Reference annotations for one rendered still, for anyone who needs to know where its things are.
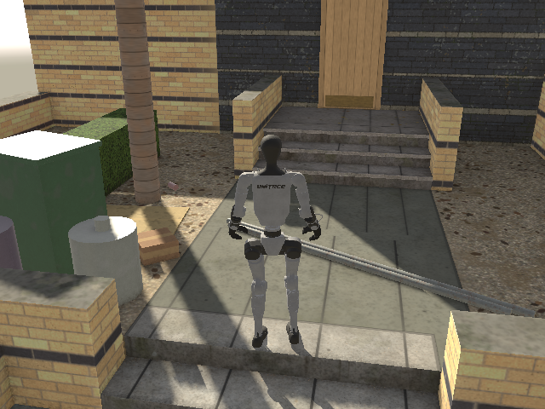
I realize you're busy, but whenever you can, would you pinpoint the robot right thigh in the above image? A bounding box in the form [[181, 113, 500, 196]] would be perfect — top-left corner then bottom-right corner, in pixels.
[[284, 237, 302, 291]]

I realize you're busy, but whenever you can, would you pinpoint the robot thigh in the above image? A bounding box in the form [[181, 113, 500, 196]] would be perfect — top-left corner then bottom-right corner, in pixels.
[[284, 237, 302, 291], [244, 238, 267, 295]]

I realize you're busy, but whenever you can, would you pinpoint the robot right upper arm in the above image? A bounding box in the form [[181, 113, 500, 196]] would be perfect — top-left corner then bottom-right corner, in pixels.
[[289, 171, 313, 219]]

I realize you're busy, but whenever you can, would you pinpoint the robot right hand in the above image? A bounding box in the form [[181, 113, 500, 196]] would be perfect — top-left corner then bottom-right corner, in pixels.
[[302, 225, 321, 241]]

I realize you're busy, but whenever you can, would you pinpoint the robot left hand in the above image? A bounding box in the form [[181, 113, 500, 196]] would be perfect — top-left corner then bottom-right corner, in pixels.
[[229, 226, 248, 239]]

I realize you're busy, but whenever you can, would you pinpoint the robot left thigh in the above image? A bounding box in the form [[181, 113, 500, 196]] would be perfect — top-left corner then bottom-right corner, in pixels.
[[244, 238, 267, 295]]

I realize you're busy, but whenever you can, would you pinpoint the robot left upper arm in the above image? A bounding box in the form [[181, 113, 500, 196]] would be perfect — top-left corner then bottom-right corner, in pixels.
[[232, 171, 254, 218]]

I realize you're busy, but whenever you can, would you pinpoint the right robot forearm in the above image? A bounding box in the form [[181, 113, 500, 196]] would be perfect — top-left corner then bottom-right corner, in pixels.
[[304, 205, 319, 230]]

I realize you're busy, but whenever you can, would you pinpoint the left robot forearm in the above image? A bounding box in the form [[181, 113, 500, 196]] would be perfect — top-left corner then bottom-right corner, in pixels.
[[229, 205, 242, 230]]

